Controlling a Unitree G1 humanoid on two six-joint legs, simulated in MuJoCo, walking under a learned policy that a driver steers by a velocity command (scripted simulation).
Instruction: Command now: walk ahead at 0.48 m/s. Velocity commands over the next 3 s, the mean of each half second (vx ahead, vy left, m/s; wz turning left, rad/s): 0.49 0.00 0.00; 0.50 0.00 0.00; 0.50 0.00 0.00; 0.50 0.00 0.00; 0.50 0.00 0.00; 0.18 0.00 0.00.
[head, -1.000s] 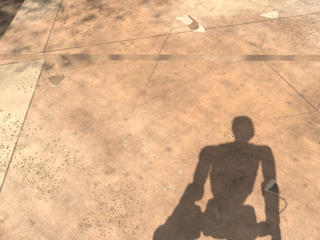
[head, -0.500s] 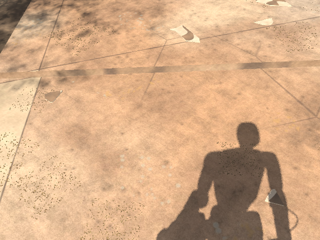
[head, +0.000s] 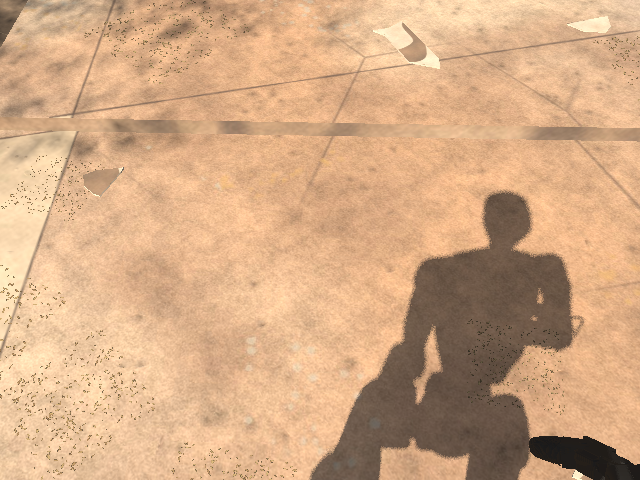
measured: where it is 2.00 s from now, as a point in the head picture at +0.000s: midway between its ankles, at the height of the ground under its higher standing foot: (361, 190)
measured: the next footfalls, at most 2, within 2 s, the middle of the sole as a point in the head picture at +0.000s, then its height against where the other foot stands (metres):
right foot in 0.50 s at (431, 463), level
left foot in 1.06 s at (316, 319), level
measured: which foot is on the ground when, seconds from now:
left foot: down 0.00-0.50, up 0.52-1.00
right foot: up 0.00-0.48, down 0.50-1.00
